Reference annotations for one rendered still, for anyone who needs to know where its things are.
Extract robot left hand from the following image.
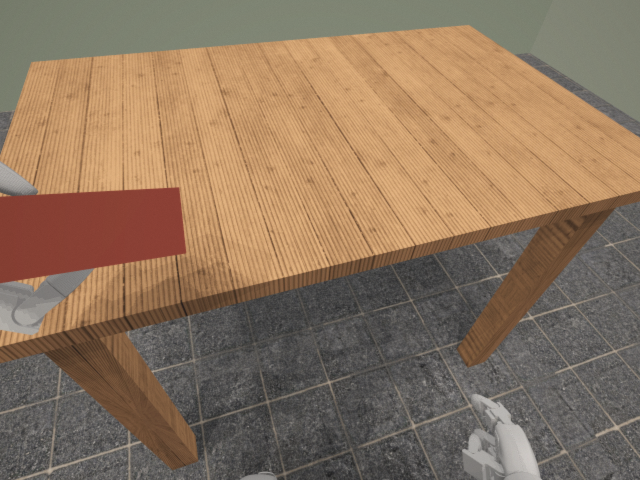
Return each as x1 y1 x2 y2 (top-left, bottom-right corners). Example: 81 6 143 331
0 161 94 335

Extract sponge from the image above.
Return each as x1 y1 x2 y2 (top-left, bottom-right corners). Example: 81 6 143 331
0 187 186 283

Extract table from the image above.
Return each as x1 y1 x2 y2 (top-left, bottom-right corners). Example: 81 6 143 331
0 25 640 470

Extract robot right hand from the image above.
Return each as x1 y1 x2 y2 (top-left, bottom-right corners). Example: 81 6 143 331
462 394 541 480

